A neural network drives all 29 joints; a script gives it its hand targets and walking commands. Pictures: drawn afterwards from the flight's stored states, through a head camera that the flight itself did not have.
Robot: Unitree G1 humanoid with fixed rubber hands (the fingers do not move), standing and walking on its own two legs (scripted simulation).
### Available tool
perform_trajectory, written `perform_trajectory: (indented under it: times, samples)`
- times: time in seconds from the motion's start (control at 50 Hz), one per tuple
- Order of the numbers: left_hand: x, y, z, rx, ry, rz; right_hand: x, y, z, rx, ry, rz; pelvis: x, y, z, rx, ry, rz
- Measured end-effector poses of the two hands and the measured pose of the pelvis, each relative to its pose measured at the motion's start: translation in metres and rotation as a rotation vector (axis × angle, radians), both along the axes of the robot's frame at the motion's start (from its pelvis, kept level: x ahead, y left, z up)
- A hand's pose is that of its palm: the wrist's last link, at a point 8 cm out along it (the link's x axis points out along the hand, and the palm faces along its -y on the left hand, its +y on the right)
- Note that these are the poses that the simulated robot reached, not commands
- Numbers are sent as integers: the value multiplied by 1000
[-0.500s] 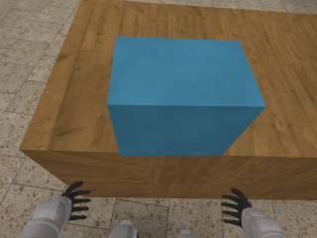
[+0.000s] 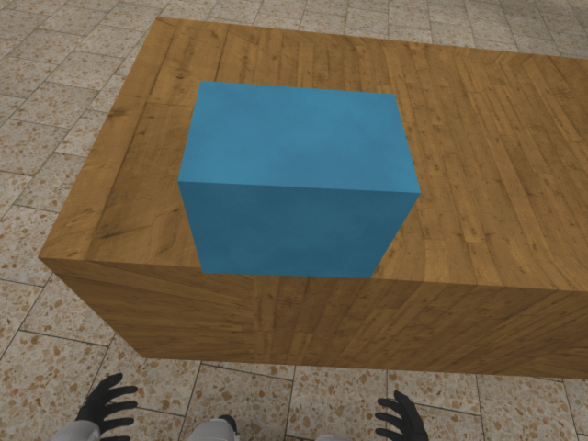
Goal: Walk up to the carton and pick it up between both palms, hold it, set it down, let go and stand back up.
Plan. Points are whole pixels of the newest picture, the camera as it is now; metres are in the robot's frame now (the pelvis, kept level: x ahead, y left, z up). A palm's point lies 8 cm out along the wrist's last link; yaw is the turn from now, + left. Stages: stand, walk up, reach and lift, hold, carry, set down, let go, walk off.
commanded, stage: reach and lift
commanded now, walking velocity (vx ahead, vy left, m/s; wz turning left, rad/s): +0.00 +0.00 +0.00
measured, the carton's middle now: (293, 188) +0.47 +0.04 +0.02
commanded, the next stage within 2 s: none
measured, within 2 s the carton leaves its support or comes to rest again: neither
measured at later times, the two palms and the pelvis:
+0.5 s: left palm (71, 390) +0.17 +0.30 -0.07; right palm (408, 386) +0.21 -0.14 -0.05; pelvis +0.02 +0.07 +0.01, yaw -2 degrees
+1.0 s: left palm (80, 328) +0.24 +0.30 -0.03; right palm (417, 357) +0.24 -0.15 -0.03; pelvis +0.07 +0.06 +0.01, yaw -2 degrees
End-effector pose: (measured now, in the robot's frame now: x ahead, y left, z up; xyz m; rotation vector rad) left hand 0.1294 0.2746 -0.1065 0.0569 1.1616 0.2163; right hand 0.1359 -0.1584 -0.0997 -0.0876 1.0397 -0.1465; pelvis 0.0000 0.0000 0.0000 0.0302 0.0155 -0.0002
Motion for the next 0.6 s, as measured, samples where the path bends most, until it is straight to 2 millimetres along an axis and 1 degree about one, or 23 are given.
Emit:
perform_trajectory:
  times: [0.08, 0.18, 0.26, 0.3, 0.36, 0.48, 0.54, 0.6]
  samples:
    - [18, 12, 14, -11, -76, -33, 9, 4, 12, 10, -49, -4, 2, 8, 0, -7, -10, 7]
    - [38, 19, 23, -39, -137, -60, 23, 25, 21, 42, -108, -1, 7, 25, -1, -15, -42, 7]
    - [41, 20, 25, -54, -151, -49, 33, 44, 29, 72, -150, -9, 13, 43, 2, -32, -70, -23]
    - [39, 19, 28, -38, -157, -52, 39, 48, 30, 87, -165, 3, 14, 51, 3, -49, -89, -32]
    - [37, 19, 33, -20, -192, -56, 51, 44, 34, 76, -199, 36, 17, 60, 5, -56, -102, -37]
    - [42, 25, 34, -2, -251, -52, 74, 22, 49, 25, -276, 65, 23, 69, 6, -47, -76, -37]
    - [48, 28, 36, 13, -275, -38, 77, 12, 49, 27, -268, 65, 28, 71, 7, -49, -68, -40]
    - [56, 27, 39, 10, -314, -40, 75, 5, 47, 27, -250, 68, 35, 71, 8, -45, -50, -40]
